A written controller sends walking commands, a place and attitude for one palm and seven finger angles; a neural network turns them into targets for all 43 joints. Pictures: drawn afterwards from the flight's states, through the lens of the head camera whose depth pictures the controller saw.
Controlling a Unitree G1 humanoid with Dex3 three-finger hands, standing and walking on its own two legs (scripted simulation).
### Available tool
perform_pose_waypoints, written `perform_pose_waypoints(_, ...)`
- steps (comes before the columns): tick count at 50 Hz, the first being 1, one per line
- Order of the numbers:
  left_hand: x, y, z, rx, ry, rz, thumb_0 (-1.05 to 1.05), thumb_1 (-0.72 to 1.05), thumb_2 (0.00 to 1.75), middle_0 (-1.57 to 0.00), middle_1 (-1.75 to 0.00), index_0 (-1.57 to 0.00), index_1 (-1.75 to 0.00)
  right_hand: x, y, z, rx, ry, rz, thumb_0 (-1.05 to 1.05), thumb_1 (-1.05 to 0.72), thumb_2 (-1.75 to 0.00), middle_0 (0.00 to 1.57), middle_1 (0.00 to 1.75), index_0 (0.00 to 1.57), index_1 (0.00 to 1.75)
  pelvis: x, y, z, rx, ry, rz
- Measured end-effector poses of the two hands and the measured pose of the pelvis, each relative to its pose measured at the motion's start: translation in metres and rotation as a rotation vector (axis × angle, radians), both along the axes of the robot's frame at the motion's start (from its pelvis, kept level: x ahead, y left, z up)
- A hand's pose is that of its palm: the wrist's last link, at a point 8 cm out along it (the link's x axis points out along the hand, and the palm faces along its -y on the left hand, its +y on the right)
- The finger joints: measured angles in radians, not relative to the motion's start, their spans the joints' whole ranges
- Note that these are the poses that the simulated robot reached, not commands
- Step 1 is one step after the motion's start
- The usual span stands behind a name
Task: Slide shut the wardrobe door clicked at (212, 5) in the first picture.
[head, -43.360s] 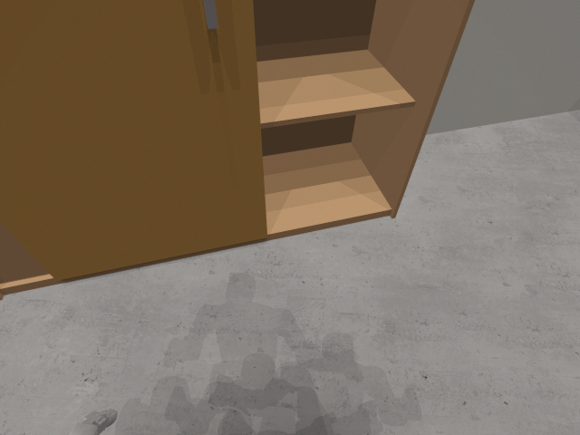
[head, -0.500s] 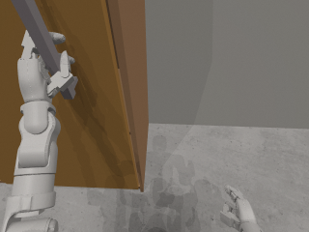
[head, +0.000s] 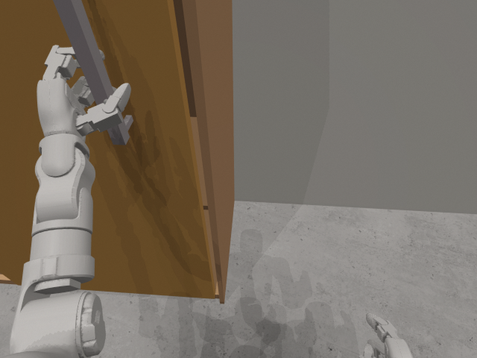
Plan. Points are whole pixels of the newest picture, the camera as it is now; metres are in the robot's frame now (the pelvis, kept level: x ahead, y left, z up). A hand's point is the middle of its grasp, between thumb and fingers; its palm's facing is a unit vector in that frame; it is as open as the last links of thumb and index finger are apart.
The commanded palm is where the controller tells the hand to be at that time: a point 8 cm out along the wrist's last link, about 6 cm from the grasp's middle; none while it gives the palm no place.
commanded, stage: loosen the grip on the handle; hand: left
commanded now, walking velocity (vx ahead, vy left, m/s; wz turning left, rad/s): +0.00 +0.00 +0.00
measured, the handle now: (101, 65) +0.44 +0.24 +0.28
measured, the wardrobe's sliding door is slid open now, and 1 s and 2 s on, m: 0.02 0.01 0.01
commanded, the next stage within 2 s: slip the hand off the handle in 0.40 s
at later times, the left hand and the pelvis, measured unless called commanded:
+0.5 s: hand (110, 111) +0.40 +0.23 +0.23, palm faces +0.30 -0.95 -0.07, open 14.7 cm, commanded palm +0.37 +0.28 +0.22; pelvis +0.01 +0.02 -0.01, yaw +0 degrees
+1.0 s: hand (56, 118) +0.38 +0.30 +0.22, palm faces +0.40 -0.91 -0.12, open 14.7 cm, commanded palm +0.35 +0.34 +0.22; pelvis +0.03 +0.02 -0.01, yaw +1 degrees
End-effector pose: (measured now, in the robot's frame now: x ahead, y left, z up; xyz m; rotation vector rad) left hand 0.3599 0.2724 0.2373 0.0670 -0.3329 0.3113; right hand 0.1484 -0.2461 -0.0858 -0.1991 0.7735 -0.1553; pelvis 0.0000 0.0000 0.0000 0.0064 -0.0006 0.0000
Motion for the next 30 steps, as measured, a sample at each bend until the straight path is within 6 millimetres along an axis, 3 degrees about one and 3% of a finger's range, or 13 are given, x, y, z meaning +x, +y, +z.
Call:
perform_pose_waypoints(8, -0.009, -0.013, -0.005, 0.097, -0.021, 0.092, -0.02, -0.17, 0.4, -0.46, -1.38, -0.09, -1.18, -0.033, 0.011, -0.005, 0.029, -0.043, 0.008, 0.01, -0.9, -0.9, 0.2, 0.3, 0.2, 0.3, -0.015, 0.002, -0.005, 0.011, -0.008, -0.002)
perform_pose_waypoints(12, -0.006, -0.011, -0.008, 0.118, -0.063, 0.056, -0.01, -0.36, 0.3, -0.41, -1.34, -0.09, -1.17, -0.05, 0.011, -0.01, 0.002, 0.012, 0.004, 0.01, -0.9, -0.9, 0.2, 0.3, 0.2, 0.3, -0.016, 0.002, -0.007, 0.005, -0.006, -0.003)
perform_pose_waypoints(17, 0.003, 0.0, -0.011, 0.166, -0.056, 0.009, -0.01, -0.49, 0.24, -0.36, -1.28, -0.18, -1.18, -0.06, 0.007, -0.013, -0.027, 0.059, -0.035, 0.01, -0.9, -0.9, 0.2, 0.3, 0.2, 0.3, -0.01, 0.008, -0.007, -0.007, 0.001, -0.011)
perform_pose_waypoints(22, 0.004, 0.004, -0.015, 0.103, -0.093, -0.023, -0.01, -0.53, 0.21, -0.38, -1.28, -0.23, -1.17, -0.048, 0.01, -0.013, -0.048, 0.07, -0.027, 0.02, -0.9, -0.9, 0.2, 0.3, 0.2, 0.3, 0.004, 0.015, -0.006, -0.011, 0.01, -0.008)
perform_pose_waypoints(30, 0.006, 0.007, -0.013, 0.145, -0.106, -0.017, -0.01, -0.55, 0.2, -0.43, -1.3, -0.25, -1.16, 0.008, 0.029, -0.004, -0.037, -0.006, 0.03, 0.01, -0.9, -0.9, 0.2, 0.3, 0.2, 0.3, 0.023, 0.024, -0.004, -0.01, 0.025, -0.007)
